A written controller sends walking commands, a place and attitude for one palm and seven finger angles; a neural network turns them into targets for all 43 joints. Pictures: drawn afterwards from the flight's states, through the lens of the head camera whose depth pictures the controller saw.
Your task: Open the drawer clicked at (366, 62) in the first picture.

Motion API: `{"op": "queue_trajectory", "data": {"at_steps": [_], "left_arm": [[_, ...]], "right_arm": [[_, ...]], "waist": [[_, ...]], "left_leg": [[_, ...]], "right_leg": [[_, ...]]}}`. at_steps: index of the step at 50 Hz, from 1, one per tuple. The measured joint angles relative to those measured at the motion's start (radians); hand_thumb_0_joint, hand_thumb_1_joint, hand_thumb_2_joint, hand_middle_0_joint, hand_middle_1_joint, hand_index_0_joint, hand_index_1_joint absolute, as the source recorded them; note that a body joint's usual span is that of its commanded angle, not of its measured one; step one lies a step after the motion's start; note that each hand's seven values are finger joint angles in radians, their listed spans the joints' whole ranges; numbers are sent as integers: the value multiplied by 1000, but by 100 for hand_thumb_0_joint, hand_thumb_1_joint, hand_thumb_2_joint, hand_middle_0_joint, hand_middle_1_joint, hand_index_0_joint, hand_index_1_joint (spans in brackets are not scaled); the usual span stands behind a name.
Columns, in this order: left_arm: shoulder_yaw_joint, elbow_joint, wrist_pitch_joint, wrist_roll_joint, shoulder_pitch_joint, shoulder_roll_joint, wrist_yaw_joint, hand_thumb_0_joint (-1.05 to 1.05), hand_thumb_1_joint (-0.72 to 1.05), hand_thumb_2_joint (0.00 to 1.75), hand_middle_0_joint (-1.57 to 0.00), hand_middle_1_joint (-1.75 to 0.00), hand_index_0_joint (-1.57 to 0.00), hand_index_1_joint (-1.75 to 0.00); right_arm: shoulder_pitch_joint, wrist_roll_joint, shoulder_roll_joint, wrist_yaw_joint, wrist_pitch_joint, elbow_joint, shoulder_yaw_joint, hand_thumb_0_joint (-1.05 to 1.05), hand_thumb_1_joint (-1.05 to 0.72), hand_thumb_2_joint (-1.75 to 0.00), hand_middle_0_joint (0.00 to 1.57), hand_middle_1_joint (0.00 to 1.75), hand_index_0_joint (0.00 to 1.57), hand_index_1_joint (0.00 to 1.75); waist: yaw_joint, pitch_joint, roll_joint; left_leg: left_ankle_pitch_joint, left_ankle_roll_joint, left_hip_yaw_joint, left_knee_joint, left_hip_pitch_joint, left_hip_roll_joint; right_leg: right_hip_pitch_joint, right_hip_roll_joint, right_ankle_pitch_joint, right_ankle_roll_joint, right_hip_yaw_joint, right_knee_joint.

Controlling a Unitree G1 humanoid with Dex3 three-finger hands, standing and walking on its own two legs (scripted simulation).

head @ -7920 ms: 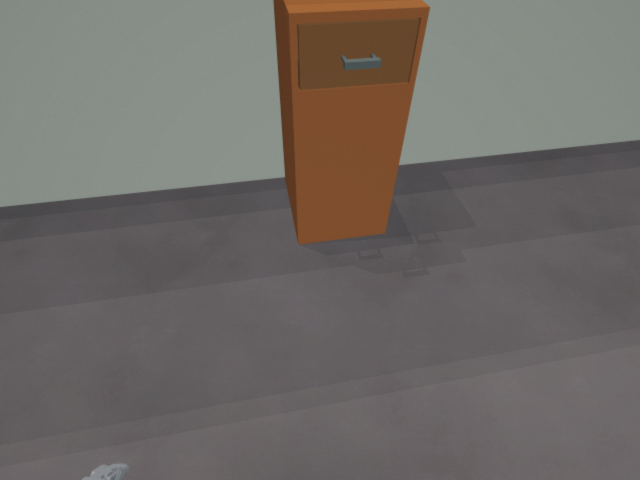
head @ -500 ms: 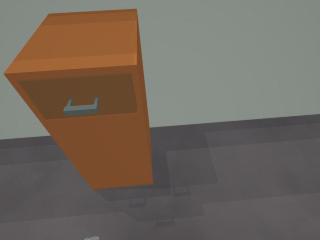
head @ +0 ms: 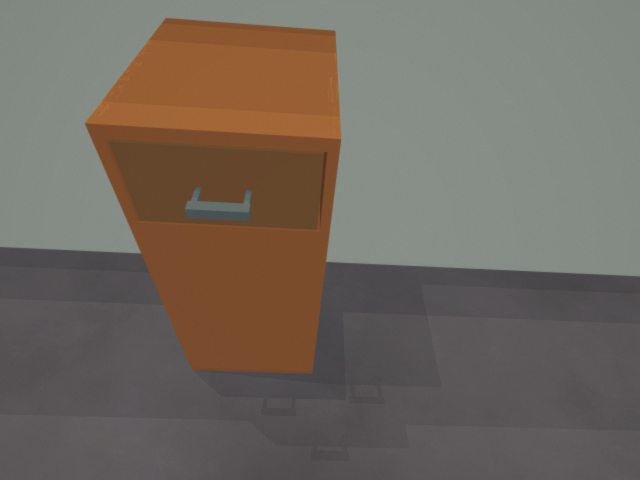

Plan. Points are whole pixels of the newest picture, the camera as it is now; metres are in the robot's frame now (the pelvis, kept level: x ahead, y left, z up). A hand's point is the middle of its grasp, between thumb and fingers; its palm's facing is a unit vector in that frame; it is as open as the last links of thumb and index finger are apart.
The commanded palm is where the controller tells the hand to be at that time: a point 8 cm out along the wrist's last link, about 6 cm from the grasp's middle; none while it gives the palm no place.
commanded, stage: come to a stop and stand still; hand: left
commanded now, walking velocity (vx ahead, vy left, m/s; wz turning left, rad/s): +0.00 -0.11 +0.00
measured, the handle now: (221, 202) +0.53 +0.22 +0.01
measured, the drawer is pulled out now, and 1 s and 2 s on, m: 0.00 0.00 0.00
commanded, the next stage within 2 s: look again from close up in 1.16 s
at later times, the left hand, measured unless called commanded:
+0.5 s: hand out of the picture -0.01 +0.11 -0.17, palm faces +0.01 -0.98 -0.20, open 7.3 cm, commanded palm none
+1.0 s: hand out of the picture -0.01 +0.09 -0.18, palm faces +0.05 -0.99 -0.16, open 7.4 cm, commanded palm none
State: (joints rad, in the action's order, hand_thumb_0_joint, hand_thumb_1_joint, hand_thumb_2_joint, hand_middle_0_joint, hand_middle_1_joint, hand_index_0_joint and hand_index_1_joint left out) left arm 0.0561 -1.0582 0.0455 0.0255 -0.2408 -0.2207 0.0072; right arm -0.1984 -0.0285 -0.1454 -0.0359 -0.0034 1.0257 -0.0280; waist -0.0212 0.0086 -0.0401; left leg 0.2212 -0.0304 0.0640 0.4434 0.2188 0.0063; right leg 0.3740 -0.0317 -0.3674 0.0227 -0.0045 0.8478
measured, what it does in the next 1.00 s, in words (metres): steps on the spot: right foot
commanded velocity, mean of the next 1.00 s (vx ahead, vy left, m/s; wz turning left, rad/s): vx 0.00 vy -0.01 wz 0.00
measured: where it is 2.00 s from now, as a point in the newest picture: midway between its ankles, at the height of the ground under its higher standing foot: outside the picture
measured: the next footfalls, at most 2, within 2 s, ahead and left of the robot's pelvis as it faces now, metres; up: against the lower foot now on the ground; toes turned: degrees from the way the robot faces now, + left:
right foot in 0.22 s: +0.01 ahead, -0.12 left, +0.00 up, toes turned +3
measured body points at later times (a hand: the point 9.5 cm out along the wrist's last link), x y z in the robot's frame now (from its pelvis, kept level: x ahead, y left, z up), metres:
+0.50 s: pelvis +0.00 -0.06 +0.00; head +0.00 -0.07 +0.45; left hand +0.00 +0.16 -0.16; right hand -0.04 -0.26 -0.17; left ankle +0.01 +0.10 -0.74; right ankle -0.04 -0.14 -0.74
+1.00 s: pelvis +0.02 -0.06 +0.00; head +0.03 -0.07 +0.45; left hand -0.01 +0.14 -0.16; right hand +0.01 -0.28 -0.17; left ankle +0.01 +0.10 -0.74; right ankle -0.04 -0.14 -0.74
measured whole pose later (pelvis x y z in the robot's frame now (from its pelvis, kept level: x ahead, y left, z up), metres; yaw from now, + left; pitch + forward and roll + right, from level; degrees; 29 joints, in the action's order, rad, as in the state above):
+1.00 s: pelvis +0.02 -0.06 +0.00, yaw +0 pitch -1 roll +1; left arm 0.00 -1.14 -0.01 0.01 -0.33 -0.09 0.04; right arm -0.27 -0.01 -0.13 -0.05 0.00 1.16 -0.02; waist -0.01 0.03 0.01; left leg 0.23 0.07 0.04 0.42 0.17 0.08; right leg 0.08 0.02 -0.33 -0.05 -0.07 0.42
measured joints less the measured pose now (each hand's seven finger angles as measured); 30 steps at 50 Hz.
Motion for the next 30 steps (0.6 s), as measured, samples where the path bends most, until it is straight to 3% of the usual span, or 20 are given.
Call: {"op": "queue_trajectory", "data": {"at_steps": [7, 12, 16, 30], "left_arm": [[-18, -47, 5, -4, -61, 19, -5, 0, 91, 90, -20, -30, -20, -30], [-34, -63, -23, -9, -55, 41, 4, 0, 91, 90, -20, -30, -20, -30], [-52, -76, -45, -12, -47, 80, 10, 0, 91, 90, -20, -30, -20, -30], [-58, -78, -54, -20, -62, 106, 25, 1, 93, 90, -20, -30, -20, -30]], "right_arm": [[2, 3, -5, -4, 8, 22, -3, 0, -92, -90, 21, 29, 20, 30], [-21, 15, -13, -1, 6, 63, -8, 0, -92, -90, 21, 29, 20, 30], [-53, 16, -24, 3, -8, 104, -5, 0, -91, -90, 20, 29, 20, 30], [-129, 12, 27, 1, -14, 160, 15, 0, -91, -90, 20, 29, 20, 30]], "waist": [[15, 4, 14], [20, 17, 19], [33, 11, 64], [37, 14, 67]], "left_leg": [[-39, 5, 19, -71, -20, 6], [-11, 32, 26, -4, 12, 8], [-17, 56, 4, -15, -6, 35], [-24, 99, -27, -34, -29, 80]], "right_leg": [[-99, -11, -52, 16, -15, -121], [-205, -17, 71, -3, -26, -377], [-230, 12, 63, -34, -48, -392], [-264, 61, 66, -81, -75, -424]]}}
